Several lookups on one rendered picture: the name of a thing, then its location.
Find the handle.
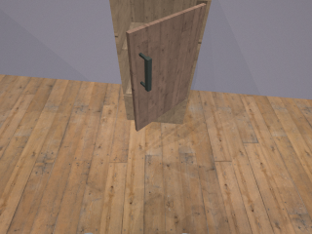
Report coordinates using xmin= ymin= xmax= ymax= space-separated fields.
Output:
xmin=138 ymin=53 xmax=152 ymax=92

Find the cupboard door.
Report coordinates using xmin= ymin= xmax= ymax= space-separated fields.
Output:
xmin=126 ymin=3 xmax=207 ymax=132

